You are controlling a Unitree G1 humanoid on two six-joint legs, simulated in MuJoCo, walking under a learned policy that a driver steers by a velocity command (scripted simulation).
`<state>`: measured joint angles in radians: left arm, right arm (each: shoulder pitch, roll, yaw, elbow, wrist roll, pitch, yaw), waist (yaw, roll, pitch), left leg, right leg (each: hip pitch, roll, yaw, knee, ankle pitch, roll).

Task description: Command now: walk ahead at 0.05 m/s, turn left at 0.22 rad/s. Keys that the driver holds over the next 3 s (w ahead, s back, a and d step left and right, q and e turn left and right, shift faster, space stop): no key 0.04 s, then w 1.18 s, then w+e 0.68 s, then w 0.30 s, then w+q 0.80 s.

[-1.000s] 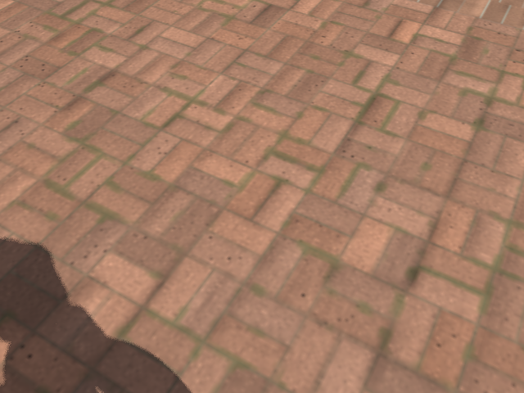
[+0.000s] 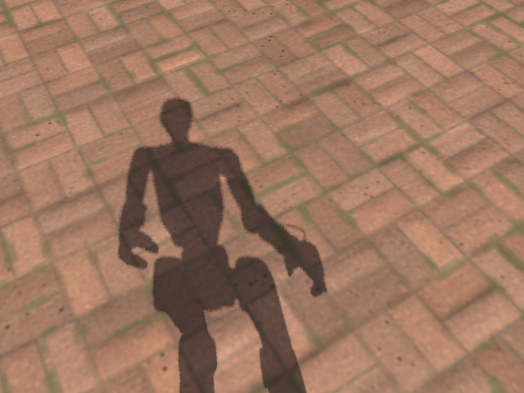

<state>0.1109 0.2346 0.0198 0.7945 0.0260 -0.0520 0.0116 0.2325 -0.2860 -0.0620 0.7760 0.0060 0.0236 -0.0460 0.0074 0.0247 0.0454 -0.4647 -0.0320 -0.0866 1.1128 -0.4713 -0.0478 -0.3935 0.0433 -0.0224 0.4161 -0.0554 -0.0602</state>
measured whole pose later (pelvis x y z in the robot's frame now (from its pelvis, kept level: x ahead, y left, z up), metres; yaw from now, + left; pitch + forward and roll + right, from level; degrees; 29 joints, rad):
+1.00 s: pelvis +0.37 -0.05 +0.01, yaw +0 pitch +2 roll -2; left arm 0.37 0.25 0.04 0.92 -0.01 -0.09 -0.02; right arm 0.12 -0.26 -0.05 0.75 0.01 -0.09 0.00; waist 0.07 0.05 0.00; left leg -0.70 0.13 -0.03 0.71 0.05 0.01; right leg -0.01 0.08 -0.05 0.20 -0.23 -0.06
